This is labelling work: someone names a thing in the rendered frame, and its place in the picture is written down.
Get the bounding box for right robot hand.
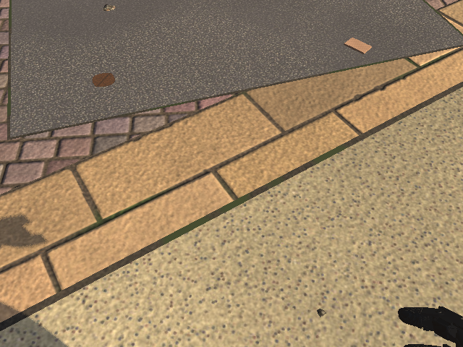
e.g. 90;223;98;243
398;306;463;347

